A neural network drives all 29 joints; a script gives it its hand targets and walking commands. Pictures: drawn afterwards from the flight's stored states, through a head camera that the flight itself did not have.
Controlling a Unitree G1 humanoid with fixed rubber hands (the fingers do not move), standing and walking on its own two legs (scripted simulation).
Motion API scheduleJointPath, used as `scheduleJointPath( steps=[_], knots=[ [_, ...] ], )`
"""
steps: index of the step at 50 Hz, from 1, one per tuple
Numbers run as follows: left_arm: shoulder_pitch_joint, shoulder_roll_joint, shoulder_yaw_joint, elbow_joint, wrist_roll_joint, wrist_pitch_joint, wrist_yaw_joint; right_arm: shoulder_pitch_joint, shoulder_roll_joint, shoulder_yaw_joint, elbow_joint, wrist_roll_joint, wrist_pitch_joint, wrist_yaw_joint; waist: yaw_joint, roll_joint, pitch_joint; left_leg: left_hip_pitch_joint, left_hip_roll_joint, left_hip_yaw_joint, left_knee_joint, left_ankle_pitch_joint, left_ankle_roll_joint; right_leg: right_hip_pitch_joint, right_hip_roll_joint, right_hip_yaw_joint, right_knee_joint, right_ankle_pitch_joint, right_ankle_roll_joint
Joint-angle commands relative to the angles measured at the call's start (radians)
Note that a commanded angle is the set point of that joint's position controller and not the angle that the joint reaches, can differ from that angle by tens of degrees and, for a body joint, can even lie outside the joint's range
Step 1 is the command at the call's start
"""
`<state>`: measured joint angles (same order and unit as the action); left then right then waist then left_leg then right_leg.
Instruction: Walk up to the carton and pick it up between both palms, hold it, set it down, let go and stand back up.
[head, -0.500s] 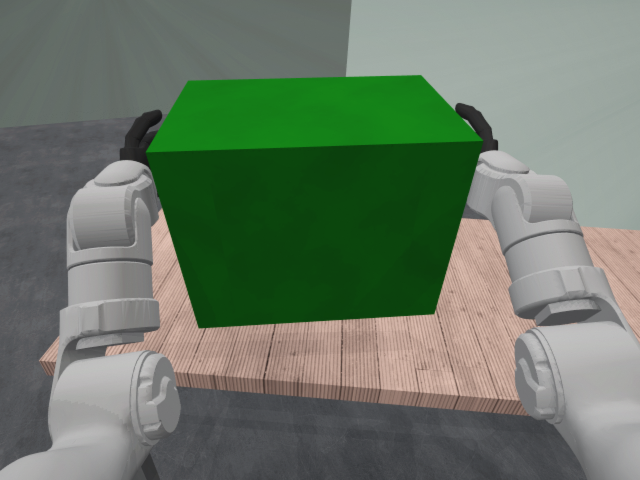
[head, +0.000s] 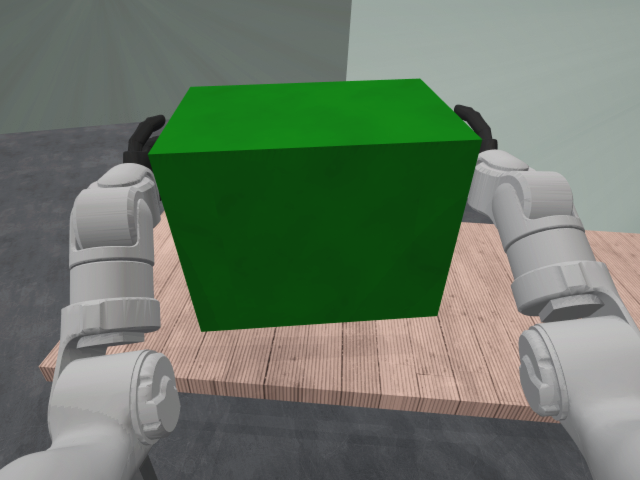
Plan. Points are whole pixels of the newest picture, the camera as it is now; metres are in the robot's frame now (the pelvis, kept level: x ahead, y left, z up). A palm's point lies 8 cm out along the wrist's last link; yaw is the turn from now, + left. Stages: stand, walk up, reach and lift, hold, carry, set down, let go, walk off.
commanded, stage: hold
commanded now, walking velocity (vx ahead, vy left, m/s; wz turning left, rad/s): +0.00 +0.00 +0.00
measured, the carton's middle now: (313, 201) +0.39 +0.01 +0.25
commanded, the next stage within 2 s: none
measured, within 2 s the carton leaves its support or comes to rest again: neither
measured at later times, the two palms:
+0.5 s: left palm (143, 180) +0.36 +0.20 +0.28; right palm (479, 168) +0.37 -0.18 +0.30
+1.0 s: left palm (143, 177) +0.36 +0.20 +0.28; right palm (478, 165) +0.37 -0.18 +0.30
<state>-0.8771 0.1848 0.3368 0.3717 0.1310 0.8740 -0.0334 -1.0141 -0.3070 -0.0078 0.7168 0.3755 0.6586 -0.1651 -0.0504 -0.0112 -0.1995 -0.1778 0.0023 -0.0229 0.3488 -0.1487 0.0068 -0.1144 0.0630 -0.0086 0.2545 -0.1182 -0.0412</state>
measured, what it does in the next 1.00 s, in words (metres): stands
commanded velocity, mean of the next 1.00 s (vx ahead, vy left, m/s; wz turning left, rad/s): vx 0.00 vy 0.00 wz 0.00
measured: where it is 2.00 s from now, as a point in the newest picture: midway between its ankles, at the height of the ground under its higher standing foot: outside the picture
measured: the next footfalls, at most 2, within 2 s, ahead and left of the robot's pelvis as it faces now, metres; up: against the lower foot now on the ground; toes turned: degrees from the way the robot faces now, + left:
none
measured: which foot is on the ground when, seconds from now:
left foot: down 0.00-1.00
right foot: down 0.00-1.00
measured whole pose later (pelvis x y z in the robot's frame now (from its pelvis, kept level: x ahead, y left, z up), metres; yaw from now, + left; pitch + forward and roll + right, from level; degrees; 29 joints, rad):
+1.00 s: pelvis +0.00 +0.00 +0.00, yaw +0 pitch -1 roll -1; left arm -0.90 0.19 0.33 0.41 0.13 0.87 -0.04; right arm -1.03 -0.31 0.00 0.73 0.38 0.67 -0.17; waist -0.05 -0.01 -0.21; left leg -0.19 0.00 -0.03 0.35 -0.15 0.01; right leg -0.12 0.07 0.00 0.25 -0.11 -0.04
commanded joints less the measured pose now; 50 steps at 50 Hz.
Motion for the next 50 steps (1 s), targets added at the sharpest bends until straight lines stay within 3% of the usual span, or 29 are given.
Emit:
scheduleJointPath(
  steps=[1, 13, 35, 50],
  knots=[
    [-0.767, -0.511, -0.39, -0.206, -0.207, -0.071, -0.155, -0.83, 0.604, 0.209, -0.368, 0.187, -0.036, 0.16, -0.007, 0.046, -0.342, 0.072, -0.016, -0.021, -0.031, 0.172, -0.016, 0.166, -0.012, 0.063, -0.002, 0.209, 0.039],
    [-0.759, -0.514, -0.403, -0.237, -0.208, -0.062, -0.156, -0.82, 0.594, 0.211, -0.397, 0.188, -0.027, 0.158, -0.015, 0.052, -0.347, 0.078, -0.015, -0.025, -0.027, 0.188, -0.023, 0.169, -0.008, 0.06, 0.002, 0.223, 0.038],
    [-0.791, -0.516, -0.383, -0.166, -0.203, -0.068, -0.157, -0.854, 0.6, 0.192, -0.336, 0.177, -0.026, 0.168, -0.007, 0.043, -0.319, 0.046, -0.011, -0.023, -0.045, 0.109, -0.013, 0.142, -0.011, 0.066, -0.013, 0.127, 0.033],
    [-0.797, -0.517, -0.384, -0.172, -0.211, -0.081, -0.155, -0.857, 0.606, 0.201, -0.352, 0.192, -0.031, 0.16, -0.008, 0.042, -0.353, 0.064, -0.016, -0.027, -0.033, 0.152, -0.014, 0.154, -0.012, 0.07, -0.007, 0.184, 0.038]
  ],
)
